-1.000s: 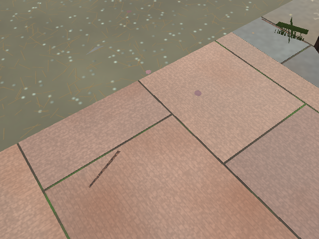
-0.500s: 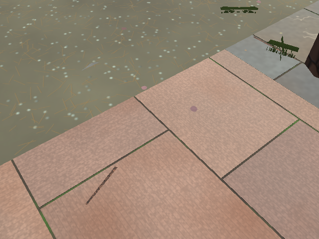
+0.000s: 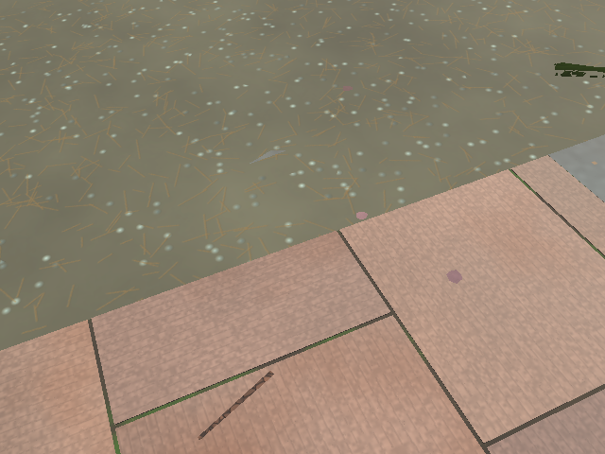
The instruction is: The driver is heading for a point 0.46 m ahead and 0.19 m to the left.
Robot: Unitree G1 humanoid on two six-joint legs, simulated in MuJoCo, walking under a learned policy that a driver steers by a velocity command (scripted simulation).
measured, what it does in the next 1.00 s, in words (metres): walks ahead, turning left: left foot, then right foot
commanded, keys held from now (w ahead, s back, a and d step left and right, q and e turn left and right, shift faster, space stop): w+q+shift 0.36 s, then shift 0.64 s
